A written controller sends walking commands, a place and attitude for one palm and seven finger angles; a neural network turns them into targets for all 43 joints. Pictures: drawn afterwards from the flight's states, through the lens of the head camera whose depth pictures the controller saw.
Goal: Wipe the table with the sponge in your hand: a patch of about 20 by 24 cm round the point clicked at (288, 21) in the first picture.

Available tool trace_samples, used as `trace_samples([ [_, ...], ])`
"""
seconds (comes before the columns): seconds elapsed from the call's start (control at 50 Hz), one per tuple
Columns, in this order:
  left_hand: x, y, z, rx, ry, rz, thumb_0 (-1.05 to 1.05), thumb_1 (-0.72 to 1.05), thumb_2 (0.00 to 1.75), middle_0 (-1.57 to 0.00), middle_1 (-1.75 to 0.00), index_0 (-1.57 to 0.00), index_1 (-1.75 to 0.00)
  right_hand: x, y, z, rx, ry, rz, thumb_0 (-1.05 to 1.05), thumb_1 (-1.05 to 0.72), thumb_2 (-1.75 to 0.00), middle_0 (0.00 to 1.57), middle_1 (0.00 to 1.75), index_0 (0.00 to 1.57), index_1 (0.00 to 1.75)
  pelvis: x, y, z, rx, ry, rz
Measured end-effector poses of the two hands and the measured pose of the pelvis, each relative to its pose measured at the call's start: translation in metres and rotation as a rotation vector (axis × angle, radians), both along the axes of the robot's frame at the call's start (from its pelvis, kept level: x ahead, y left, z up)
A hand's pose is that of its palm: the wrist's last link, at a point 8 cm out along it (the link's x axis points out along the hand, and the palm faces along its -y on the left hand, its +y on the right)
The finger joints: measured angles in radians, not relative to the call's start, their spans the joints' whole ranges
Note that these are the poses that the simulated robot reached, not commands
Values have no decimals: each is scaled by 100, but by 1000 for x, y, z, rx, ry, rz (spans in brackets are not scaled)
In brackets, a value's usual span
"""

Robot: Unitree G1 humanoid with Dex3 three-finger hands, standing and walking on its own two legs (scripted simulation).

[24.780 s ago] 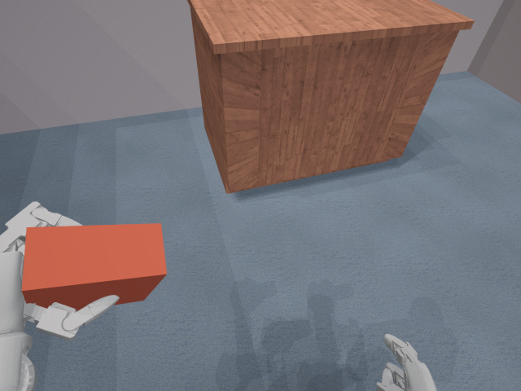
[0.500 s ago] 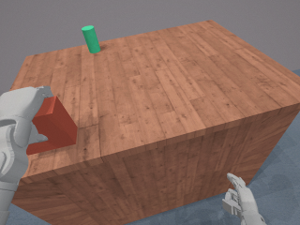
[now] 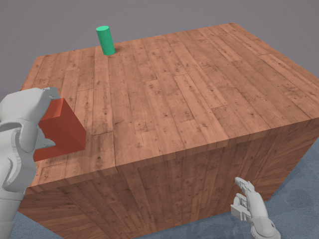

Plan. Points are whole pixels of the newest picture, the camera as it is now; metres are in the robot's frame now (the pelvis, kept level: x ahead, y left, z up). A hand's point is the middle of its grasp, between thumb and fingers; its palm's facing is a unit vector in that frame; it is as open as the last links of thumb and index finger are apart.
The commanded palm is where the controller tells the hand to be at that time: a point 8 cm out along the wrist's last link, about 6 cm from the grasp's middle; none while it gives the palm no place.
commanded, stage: move the sponge above the wiping area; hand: left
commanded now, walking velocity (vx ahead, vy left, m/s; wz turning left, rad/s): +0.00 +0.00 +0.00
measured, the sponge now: (53, 136) +0.27 +0.33 +0.13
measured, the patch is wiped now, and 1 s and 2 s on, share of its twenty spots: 0.00 0.00 0.05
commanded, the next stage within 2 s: none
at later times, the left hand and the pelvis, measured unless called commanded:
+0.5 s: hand (38, 122) +0.27 +0.33 +0.19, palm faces +0.10 -0.04 -0.99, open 10.3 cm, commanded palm +0.23 +0.31 +0.27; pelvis +0.01 +0.00 +0.00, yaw +0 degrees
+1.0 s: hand (37, 123) +0.27 +0.33 +0.19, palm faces +0.05 -0.03 -1.00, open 10.3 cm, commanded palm +0.23 +0.32 +0.27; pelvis +0.01 -0.01 +0.00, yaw -1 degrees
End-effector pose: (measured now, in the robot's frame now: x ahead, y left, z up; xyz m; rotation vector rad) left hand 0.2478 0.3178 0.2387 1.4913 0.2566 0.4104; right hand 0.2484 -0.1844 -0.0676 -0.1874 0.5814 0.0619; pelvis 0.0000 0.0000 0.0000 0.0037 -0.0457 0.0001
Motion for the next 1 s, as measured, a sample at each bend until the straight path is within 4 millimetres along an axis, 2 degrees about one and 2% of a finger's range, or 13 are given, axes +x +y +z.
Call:
trace_samples([
  [0.14,10,-9,-4,-2,35,-23,0,-51,103,-71,-131,-72,-131,2,3,-2,10,5,-1,2,-91,-90,20,30,20,30,2,2,1,1,8,-1],
  [0.28,10,-26,6,10,-20,-92,0,-51,103,-71,-131,-72,-131,4,5,-2,25,5,2,2,-91,-90,20,30,20,30,8,2,1,2,11,-14],
  [0.42,-1,-8,14,-3,-51,24,0,-51,103,-71,-131,-72,-131,7,-1,-4,28,26,2,2,-91,-90,21,30,20,30,9,-1,0,2,18,-14],
  [0.54,-6,2,-5,-25,52,90,0,-51,103,-71,-131,-72,-132,9,-9,-3,3,20,-5,2,-91,-90,20,30,20,30,7,-5,-1,1,18,2],
  [0.64,0,-20,-16,-13,100,-29,0,-51,103,-71,-131,-72,-131,10,-11,-1,-15,-7,-6,2,-91,-90,20,30,20,30,7,-6,-1,1,6,10],
  [0.72,10,-33,-8,28,54,-120,0,-51,103,-71,-131,-72,-131,6,-10,1,-11,-16,-11,2,-91,-90,20,30,20,30,8,-9,0,2,2,3],
  [0.8,16,-26,12,37,-40,-86,0,-51,103,-71,-131,-72,-131,1,-12,-1,7,1,-18,2,-91,-90,20,30,20,30,8,-11,0,2,1,-12],
  [0.88,12,-11,25,22,-82,17,0,-51,103,-71,-131,-72,-131,-4,-18,-7,23,27,-33,2,-90,-90,21,30,20,30,7,-11,0,3,12,-23],
  [0.94,5,1,19,7,-30,83,0,-51,103,-71,-131,-72,-132,-7,-25,-10,22,45,-49,2,-90,-90,21,30,20,30,7,-10,-1,3,21,-21],
  [1.0,-3,7,1,-12,62,110,0,-51,103,-71,-131,-72,-132,-10,-32,-12,5,52,-60,2,-91,-90,21,30,20,30,5,-10,-2,3,24,-13],
])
